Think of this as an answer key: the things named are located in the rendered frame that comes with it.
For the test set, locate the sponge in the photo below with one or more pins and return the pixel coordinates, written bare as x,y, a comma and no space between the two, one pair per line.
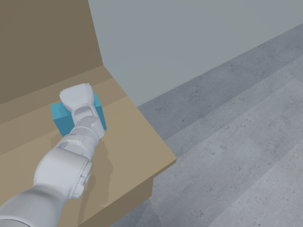
63,118

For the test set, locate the left robot forearm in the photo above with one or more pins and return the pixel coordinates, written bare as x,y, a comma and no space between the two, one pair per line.
84,137

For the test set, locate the robot left hand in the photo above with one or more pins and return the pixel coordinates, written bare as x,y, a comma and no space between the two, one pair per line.
76,95

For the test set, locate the left robot upper arm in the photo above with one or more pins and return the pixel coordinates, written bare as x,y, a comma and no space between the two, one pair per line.
63,176

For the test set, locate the table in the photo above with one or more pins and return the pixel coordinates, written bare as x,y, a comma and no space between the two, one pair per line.
47,46

